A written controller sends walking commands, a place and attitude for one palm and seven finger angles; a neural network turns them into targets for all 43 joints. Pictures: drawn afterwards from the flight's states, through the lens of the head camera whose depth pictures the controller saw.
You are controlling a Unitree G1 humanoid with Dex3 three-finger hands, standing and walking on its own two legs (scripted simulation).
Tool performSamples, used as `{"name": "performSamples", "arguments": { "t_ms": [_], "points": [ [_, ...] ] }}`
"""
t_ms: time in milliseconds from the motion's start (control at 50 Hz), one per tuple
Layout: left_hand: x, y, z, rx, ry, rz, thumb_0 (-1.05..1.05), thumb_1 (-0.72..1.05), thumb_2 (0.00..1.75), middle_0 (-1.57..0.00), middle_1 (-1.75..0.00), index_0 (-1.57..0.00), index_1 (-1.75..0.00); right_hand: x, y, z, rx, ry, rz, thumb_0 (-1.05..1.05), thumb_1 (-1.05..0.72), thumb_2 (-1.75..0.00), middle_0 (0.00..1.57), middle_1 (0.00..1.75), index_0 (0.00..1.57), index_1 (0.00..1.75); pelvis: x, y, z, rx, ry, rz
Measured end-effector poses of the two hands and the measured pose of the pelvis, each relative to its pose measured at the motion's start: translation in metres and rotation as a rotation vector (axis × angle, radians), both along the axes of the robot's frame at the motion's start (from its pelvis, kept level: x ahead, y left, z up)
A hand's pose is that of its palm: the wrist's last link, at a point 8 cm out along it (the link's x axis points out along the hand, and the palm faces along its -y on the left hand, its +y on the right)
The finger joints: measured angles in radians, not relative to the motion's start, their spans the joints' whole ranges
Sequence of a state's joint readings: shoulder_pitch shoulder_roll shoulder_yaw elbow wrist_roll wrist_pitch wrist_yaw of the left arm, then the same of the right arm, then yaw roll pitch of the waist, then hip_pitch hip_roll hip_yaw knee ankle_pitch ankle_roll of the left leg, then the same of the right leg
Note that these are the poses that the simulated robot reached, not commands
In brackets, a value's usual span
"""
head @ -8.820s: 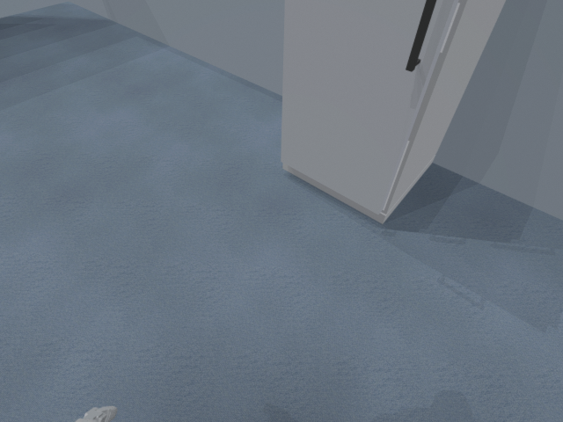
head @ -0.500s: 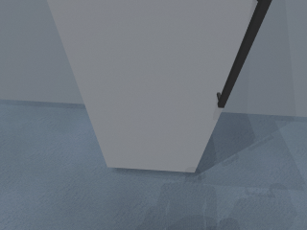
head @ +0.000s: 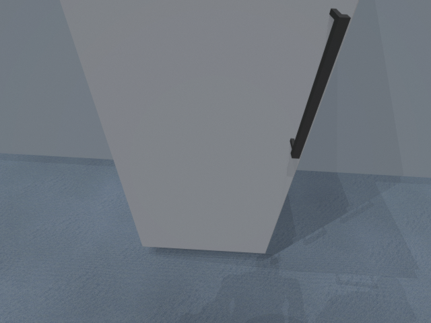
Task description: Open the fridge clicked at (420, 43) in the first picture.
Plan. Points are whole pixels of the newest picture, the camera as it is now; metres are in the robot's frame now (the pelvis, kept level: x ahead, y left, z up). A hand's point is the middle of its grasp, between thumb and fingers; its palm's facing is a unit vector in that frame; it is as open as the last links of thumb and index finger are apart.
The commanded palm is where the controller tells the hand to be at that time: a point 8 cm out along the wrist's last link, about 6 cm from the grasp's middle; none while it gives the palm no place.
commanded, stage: look again from close up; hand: right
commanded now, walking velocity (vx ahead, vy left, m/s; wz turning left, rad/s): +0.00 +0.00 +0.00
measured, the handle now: (311, 95) +0.57 -0.18 +0.18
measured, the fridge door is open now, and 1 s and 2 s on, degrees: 0 0 0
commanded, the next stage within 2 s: none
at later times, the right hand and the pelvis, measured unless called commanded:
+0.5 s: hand out of the picture +0.00 -0.16 -0.17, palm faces +0.04 +0.98 -0.21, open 7.4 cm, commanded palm none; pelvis -0.01 +0.02 +0.00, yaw +0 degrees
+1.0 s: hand out of the picture -0.01 -0.14 -0.18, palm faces +0.06 +0.98 -0.17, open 7.4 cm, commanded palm none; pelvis -0.01 +0.02 +0.00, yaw -1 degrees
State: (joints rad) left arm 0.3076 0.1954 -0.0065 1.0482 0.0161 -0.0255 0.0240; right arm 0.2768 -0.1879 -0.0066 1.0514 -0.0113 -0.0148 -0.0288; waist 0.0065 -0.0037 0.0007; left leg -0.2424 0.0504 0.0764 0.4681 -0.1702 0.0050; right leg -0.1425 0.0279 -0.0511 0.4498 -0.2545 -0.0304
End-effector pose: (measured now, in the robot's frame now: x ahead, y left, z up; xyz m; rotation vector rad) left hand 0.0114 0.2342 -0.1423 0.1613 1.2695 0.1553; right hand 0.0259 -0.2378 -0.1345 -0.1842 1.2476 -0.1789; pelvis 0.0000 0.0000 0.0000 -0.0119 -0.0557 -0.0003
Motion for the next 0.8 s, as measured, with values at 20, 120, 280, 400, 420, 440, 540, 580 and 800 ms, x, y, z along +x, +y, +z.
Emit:
{"name": "performSamples", "arguments": {
  "t_ms": [20, 120, 280, 400, 420, 440, 540, 580, 800],
  "points": [
    [0.0, 0.002, 0.0, 0.003, 0.002, -0.002, 0.01, 0.91, 0.9, -0.2, -0.3, -0.19, -0.3, -0.001, 0.0, 0.0, 0.0, 0.003, 0.0, 0.0, -0.91, -0.89, 0.2, 0.3, 0.2, 0.3, -0.001, 0.0, 0.0, 0.0, 0.0, -0.001],
    [-0.002, 0.008, 0.002, 0.012, 0.016, -0.01, 0.01, 0.9, 0.9, -0.2, -0.3, -0.19, -0.3, -0.01, 0.002, 0.0, 0.002, 0.025, -0.003, 0.0, -0.91, -0.89, 0.2, 0.3, 0.2, 0.3, -0.003, 0.002, 0.001, -0.001, -0.002, -0.003],
    [-0.008, 0.012, 0.001, 0.005, 0.041, -0.013, 0.01, 0.9, 0.9, -0.2, -0.3, -0.19, -0.3, -0.025, 0.009, -0.001, 0.009, 0.062, -0.01, 0.01, -0.91, -0.89, 0.2, 0.3, 0.2, 0.3, -0.006, 0.008, 0.002, -0.002, -0.001, -0.004],
    [-0.015, 0.011, -0.001, -0.01, 0.063, -0.011, 0.0, 0.9, 0.9, -0.2, -0.3, -0.19, -0.3, -0.032, 0.017, -0.002, 0.016, 0.076, -0.018, 0.01, -0.91, -0.89, 0.2, 0.3, 0.2, 0.3, -0.007, 0.013, 0.002, -0.003, -0.001, -0.006],
    [-0.017, 0.011, -0.001, -0.013, 0.067, -0.01, 0.0, 0.9, 0.9, -0.2, -0.3, -0.19, -0.3, -0.033, 0.019, -0.003, 0.017, 0.077, -0.019, 0.01, -0.91, -0.89, 0.2, 0.3, 0.2, 0.3, -0.008, 0.014, 0.002, -0.003, -0.001, -0.007],
    [-0.018, 0.011, -0.002, -0.015, 0.071, -0.01, 0.0, 0.9, 0.9, -0.2, -0.3, -0.19, -0.3, -0.033, 0.02, -0.003, 0.019, 0.078, -0.02, 0.01, -0.91, -0.89, 0.2, 0.3, 0.2, 0.3, -0.008, 0.015, 0.002, -0.003, -0.001, -0.007],
    [-0.026, 0.009, -0.003, -0.026, 0.091, -0.004, 0.0, 0.9, 0.9, -0.2, -0.3, -0.19, -0.3, -0.035, 0.028, -0.004, 0.028, 0.08, -0.025, 0.01, -0.91, -0.89, 0.2, 0.3, 0.2, 0.3, -0.009, 0.019, 0.002, -0.003, 0.001, -0.009],
    [-0.03, 0.008, -0.003, -0.03, 0.101, -0.001, 0.0, 0.9, 0.9, -0.2, -0.3, -0.19, -0.3, -0.036, 0.03, -0.005, 0.033, 0.08, -0.028, 0.01, -0.91, -0.89, 0.2, 0.3, 0.2, 0.3, -0.01, 0.02, 0.002, -0.003, 0.002, -0.01],
    [-0.048, 0.003, -0.003, -0.04, 0.145, 0.022, 0.0, 0.9, 0.9, -0.2, -0.3, -0.19, -0.3, -0.04, 0.042, -0.01, 0.06, 0.087, -0.037, 0.0, -0.91, -0.89, 0.2, 0.3, 0.2, 0.3, -0.011, 0.023, 0.001, 0.001, 0.009, -0.01]
  ]
}}
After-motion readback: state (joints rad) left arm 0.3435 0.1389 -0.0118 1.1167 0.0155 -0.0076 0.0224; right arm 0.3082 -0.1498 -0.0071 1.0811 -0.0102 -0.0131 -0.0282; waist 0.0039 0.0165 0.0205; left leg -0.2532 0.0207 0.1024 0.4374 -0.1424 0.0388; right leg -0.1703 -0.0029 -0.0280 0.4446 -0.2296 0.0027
